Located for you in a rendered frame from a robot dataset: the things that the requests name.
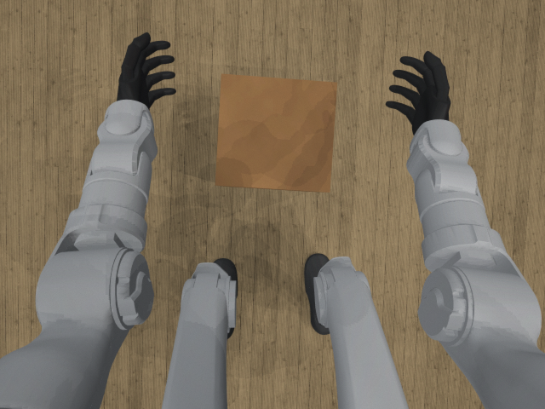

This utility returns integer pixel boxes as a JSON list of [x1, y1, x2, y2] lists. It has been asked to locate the robot left foot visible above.
[[214, 258, 238, 339]]

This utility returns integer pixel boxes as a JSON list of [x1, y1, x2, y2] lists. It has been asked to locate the robot right upper arm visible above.
[[417, 265, 545, 409]]

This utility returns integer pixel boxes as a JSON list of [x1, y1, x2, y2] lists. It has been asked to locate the carton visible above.
[[215, 74, 337, 193]]

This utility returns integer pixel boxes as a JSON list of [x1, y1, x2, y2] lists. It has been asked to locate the right robot forearm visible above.
[[406, 119, 542, 337]]

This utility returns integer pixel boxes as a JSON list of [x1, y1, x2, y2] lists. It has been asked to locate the right robot hand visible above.
[[386, 51, 450, 135]]

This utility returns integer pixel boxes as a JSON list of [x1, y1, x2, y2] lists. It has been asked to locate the left robot forearm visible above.
[[36, 100, 158, 325]]

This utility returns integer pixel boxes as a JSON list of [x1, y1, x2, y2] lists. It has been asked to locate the left robot hand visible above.
[[117, 32, 176, 111]]

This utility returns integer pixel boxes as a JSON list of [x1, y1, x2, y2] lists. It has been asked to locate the robot right foot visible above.
[[304, 253, 330, 335]]

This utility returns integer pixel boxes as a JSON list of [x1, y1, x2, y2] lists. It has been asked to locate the robot left upper arm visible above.
[[0, 247, 154, 409]]

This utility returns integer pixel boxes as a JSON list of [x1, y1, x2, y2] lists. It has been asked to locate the robot foot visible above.
[[304, 253, 330, 335], [214, 258, 238, 339]]

